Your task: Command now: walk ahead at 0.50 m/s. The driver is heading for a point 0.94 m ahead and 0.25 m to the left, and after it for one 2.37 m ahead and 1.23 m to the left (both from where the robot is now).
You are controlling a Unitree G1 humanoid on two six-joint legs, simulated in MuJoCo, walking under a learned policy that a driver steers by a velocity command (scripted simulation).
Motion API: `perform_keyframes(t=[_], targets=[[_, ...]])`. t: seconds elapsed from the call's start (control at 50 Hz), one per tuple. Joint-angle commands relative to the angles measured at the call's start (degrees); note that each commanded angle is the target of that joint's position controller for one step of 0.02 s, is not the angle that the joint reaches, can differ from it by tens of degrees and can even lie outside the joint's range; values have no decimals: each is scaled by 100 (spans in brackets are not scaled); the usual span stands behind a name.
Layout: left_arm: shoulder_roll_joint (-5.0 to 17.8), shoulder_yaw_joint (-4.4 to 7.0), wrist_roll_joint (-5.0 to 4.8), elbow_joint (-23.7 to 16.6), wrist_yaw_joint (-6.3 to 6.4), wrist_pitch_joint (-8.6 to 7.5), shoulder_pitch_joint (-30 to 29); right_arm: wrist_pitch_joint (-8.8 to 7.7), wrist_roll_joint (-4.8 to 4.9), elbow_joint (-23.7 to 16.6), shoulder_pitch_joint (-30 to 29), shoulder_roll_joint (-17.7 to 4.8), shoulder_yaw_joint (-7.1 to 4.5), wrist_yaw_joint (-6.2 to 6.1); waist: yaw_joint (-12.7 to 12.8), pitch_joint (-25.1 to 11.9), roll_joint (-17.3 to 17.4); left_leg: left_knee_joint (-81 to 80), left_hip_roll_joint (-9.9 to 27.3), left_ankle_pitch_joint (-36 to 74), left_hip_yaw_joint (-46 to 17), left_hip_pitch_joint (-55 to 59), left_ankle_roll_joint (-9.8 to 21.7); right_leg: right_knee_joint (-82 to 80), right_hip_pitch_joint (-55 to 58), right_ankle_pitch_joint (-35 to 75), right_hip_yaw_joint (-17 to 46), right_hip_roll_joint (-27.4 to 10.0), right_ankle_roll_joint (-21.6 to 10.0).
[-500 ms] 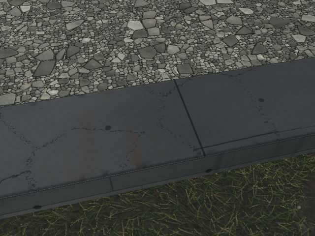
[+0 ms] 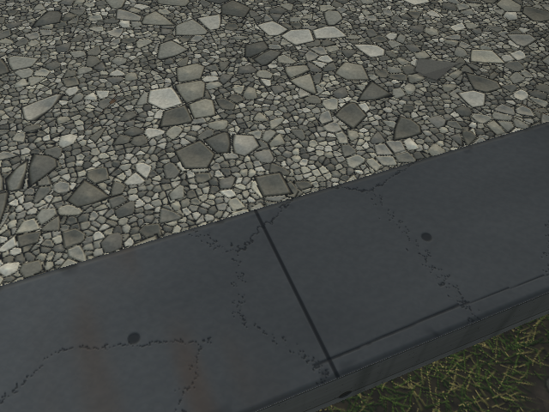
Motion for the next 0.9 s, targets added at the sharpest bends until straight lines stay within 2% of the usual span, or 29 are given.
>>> perform_keyframes(t=[0.02, 0.08, 0.12, 0.14, 0.16, 0.18, 0.2, 0.22, 0.26, 0.34, 0.42, 0.5, 0.56, 0.58, 0.6, 0.62, 0.64, 0.66, 0.68, 0.7, 0.72, 0.74, 0.76, 0.78, 0.8, 0.82, 0.86, 0.88, 0.9], targets=[[307, 27, -39, -493, -57, -89, -674, 9, 43, -119, 119, -981, -204, -50, 40, 224, 662, -179, 1600, 1780, -579, -95, 763, -462, 238, 163, -102, 188, -96], [525, 87, -31, -545, -124, -145, -572, 92, 54, -145, -64, -1080, -266, -98, 289, 53, 719, 328, 1816, 2489, -638, 370, 592, -673, 536, -399, -70, 280, -367], [750, 245, 18, -124, -86, -121, 684, 175, 69, -239, -280, -956, -229, -116, 897, -605, 780, 1677, 1492, 3850, -389, 164, 414, -805, 2102, -597, -383, 623, -611], [1068, 375, 35, 156, -49, -113, 1647, 189, 2, -332, -235, -786, -143, -122, 1238, -1233, 418, 3057, 1166, 3067, -180, -685, 208, -780, 3628, -161, 56, 195, -824], [1661, 503, 102, 320, -13, -45, 2239, 94, -144, -395, 489, -166, 49, -38, 891, -1851, -1085, 5310, 265, -172, 69, -3050, -229, -822, 5760, 164, 2338, -1273, -1629], [1347, 421, 53, 365, -45, -18, 2383, -24, -14, -199, 606, -300, 35, 24, 1038, -2344, -1093, 6396, 68, -2344, -784, -3887, -201, -1606, 5993, -1101, 3814, -1582, -1984], [1054, 324, 3, 247, -59, -49, 1852, -101, 168, -299, 119, -727, -81, 79, 976, -1454, -596, 6878, 426, -2069, -927, -4462, -96, -1832, 5220, -2091, 3247, -1401, -1737], [814, 240, -4, 94, -62, -64, 1275, -123, 202, -456, -365, -797, -91, 72, 832, -828, -248, 6702, 772, -1447, -741, -4523, -26, -2078, 4300, -2375, 2571, -1185, -1532], [468, 110, 116, 63, -72, -79, 810, -27, 80, -525, -566, -676, -120, -14, 507, -264, -127, 6429, 1123, -688, -687, -4083, -83, -2529, 3007, -1883, 1866, -835, -1400], [366, 53, 171, 526, -60, -78, 1449, 251, 112, -306, -8, -164, -75, -41, 349, -175, -392, 7906, 961, -622, -491, -4374, -298, -2697, 2618, -290, 863, -747, -1559], [-132, -197, 132, 1028, -50, 139, 2428, 480, 328, -629, -600, 411, 103, -122, 529, 473, -339, 11847, 712, -1633, -838, -7771, -229, -2339, 3339, -2080, 1000, -1222, -1410], [-172, -352, 301, 1138, 86, 317, 2770, 260, 230, -1365, -1590, 792, 453, -15, 631, 769, 293, 12212, 545, -1329, -857, -9384, -101, -2112, 3703, -1344, 405, -1195, -951], [-76, -448, 222, 977, 258, 242, 2385, 165, 65, -2306, -2534, 682, 626, 90, 525, 616, 79, 9580, 652, -164, 124, -7546, -212, -2806, 1763, -1072, -589, -478, -678], [235, -367, 166, 977, 299, 159, 2526, 157, -66, -2570, -2591, 697, 705, 127, 448, 184, 77, 8637, 858, -104, 426, -6084, -132, -3488, 1283, -330, -675, -709, -847], [283, -349, 44, 1135, 319, 200, 2642, 157, -82, -2581, -2619, 774, 682, 113, 371, -291, -61, 8365, 761, -163, 600, -5534, -8, -3508, 2113, 1276, -936, -624, -837], [626, -286, -12, 966, 300, 147, 2266, 156, 35, -2478, -2126, 685, 664, 145, 71, -374, -325, 7456, 685, -462, 877, -4498, 196, -3288, 2134, 3358, -1274, -704, -880], [866, -226, -95, 918, 318, 138, 2498, 130, -1, -2463, -2019, 470, 568, 166, -49, -816, -493, 7199, 166, -864, 1311, -3881, 345, -2677, 2813, 6907, -1293, -843, -978], [1144, -170, -96, 934, 344, 193, 2605, 121, -6, -2444, -1826, 281, 463, 243, -282, -956, -1127, 6575, -92, -1372, 1418, -3781, 531, -1931, 3704, 9122, -1187, -1095, -951], [1119, -178, 41, 810, 358, 281, 2415, 162, 27, -2259, -1111, -130, 260, 289, -685, -1432, -1434, 5480, -404, -1517, 1113, -3341, 752, -800, 4632, 10213, -1106, -1119, -870], [1114, -161, 122, 603, 375, 321, 2307, 237, -21, -2133, -433, -727, 41, 415, -974, -1885, -1296, 4903, -209, -1034, -317, -2115, 1027, 629, 4181, 9592, -842, -1049, -759], [485, -259, 151, 104, 234, 156, 2317, 301, -153, -1932, 67, -1476, -171, 428, -627, -2481, 1146, 2968, 1120, -1920, -3979, -463, 1963, 2886, 1921, 4205, -517, 235, -379], [391, -195, 300, 101, -105, -169, 1828, 459, -236, -1729, 457, -1451, -209, 187, -622, -2897, 1916, 811, 1745, -1748, -6558, 309, 2156, 4956, 846, -1134, 604, 1338, -331], [261, -48, 16, 53, -323, -265, 1940, 397, -321, -1473, 525, -891, -35, 122, -276, -2326, 1288, 661, 1966, -2053, -6356, -82, 1787, 6158, -61, -1495, 1179, 1105, -427], [86, -118, -20, -346, -376, -257, 1127, 329, -151, -1224, 532, -323, 109, 169, -202, -903, 607, 973, 1694, -2171, -5678, -1135, 1497, 6883, -819, -1785, 814, 1062, -574], [-184, -201, 6, -743, -348, -291, 541, 221, -132, -1045, 135, 194, 281, 270, 204, 135, 26, 1375, 1387, -1903, -4360, -2379, 1233, 6967, -1422, -1880, 614, 787, -751], [-300, -258, 75, -821, -268, -225, 713, 153, -199, -986, -266, 444, 344, 317, 617, 151, -69, 1468, 994, -1411, -3186, -3034, 902, 6893, -1068, -1611, 533, 505, -910], [-426, -369, 51, -972, -194, -111, 1366, 117, -144, -856, -462, 517, 335, 366, 1029, 108, 500, 1254, 728, -661, -2427, -2909, 865, 7656, -1515, -1776, 419, 470, -930], [-467, -445, 99, -1028, -156, -110, 1378, 98, -50, -795, -490, 414, 312, 406, 1115, 109, 358, 1343, 568, -375, -1950, -2934, 753, 7175, -1679, -1363, 374, 321, -941], [-221, -415, 95, -1073, -102, -103, 1312, 60, -27, -937, -702, 138, 244, 420, 1183, 176, 210, 1115, 441, -173, -1667, -3074, 783, 6024, -1581, -1213, 207, 199, -844]])
Velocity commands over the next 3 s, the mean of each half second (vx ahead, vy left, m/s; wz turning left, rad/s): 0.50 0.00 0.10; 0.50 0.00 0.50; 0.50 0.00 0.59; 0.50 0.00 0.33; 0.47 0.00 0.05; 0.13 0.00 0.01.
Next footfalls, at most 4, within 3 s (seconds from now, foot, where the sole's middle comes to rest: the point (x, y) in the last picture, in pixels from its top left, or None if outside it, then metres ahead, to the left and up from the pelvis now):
0.14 right None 0.25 -0.14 -0.78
0.70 left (226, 355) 0.56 0.09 -0.62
1.26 right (240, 218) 0.94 0.05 -0.62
1.80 left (99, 203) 1.02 0.43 -0.62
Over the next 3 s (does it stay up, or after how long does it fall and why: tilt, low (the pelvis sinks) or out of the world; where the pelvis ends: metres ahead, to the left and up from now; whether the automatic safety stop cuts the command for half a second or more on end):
stays up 1.35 0.59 0.15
